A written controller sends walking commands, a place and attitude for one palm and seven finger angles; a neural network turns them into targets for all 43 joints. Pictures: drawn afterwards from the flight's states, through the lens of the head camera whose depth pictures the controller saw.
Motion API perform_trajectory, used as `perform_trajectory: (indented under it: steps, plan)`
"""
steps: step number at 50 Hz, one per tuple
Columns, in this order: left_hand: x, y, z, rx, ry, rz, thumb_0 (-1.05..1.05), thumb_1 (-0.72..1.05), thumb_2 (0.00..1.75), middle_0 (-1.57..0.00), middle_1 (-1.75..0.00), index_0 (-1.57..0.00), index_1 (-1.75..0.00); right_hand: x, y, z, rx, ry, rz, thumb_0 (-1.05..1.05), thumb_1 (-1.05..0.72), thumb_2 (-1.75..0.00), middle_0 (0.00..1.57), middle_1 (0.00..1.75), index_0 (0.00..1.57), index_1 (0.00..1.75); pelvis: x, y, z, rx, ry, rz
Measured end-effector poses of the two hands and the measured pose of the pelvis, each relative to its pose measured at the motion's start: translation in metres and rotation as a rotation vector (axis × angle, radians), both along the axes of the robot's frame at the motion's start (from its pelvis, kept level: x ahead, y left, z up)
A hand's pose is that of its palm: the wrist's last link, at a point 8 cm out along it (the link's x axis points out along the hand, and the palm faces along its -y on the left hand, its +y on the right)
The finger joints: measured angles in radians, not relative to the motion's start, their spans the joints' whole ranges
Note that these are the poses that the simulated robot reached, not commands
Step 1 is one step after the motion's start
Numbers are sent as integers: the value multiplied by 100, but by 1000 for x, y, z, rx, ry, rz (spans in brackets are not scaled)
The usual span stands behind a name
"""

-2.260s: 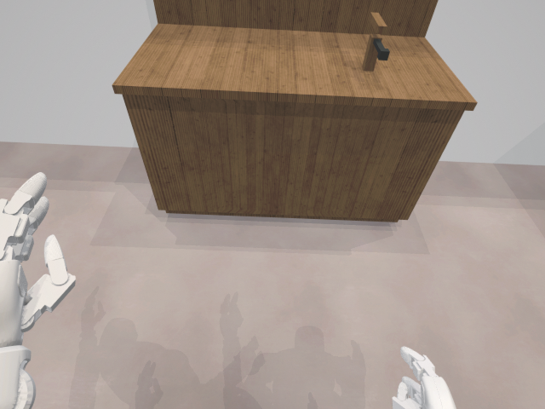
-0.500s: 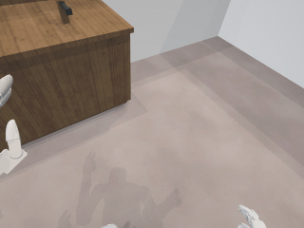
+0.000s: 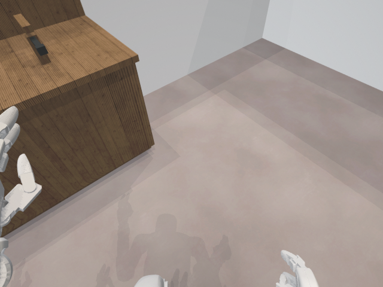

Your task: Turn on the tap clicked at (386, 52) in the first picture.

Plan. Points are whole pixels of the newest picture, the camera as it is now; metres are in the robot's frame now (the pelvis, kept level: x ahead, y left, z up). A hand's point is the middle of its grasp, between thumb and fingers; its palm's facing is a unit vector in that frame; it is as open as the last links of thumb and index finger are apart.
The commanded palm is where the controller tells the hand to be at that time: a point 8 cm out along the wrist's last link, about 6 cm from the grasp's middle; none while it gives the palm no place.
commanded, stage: walk to a spot facing it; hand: left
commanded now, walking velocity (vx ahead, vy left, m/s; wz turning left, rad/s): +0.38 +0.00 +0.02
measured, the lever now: (41, 49) +0.83 +0.58 +0.07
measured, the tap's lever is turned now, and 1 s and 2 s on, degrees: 0 0 0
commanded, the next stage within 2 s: turn to face it in 0.36 s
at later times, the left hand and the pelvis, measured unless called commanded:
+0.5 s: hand (79, 94) +0.41 +0.23 +0.21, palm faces +0.33 -0.85 -0.42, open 7.4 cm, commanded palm +0.35 +0.28 +0.19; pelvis +0.17 +0.02 +0.01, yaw -5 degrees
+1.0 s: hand (81, 92) +0.43 +0.24 +0.19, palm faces +0.47 -0.78 -0.42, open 7.4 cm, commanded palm +0.37 +0.29 +0.19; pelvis +0.24 -0.01 -0.01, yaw +6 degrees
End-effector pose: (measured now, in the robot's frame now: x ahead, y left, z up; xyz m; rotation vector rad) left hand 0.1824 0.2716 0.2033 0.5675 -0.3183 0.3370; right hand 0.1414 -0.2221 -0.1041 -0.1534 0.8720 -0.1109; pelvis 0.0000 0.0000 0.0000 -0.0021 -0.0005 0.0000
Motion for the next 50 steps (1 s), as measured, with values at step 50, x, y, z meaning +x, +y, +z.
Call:
perform_trajectory:
  steps: [50]
  plan:
    - [202,5,3,-4,-111,30,2,89,90,-21,-30,-21,-30,276,-40,39,-204,-112,31,1,-91,-90,20,30,19,30,237,-8,-10,13,-9,108]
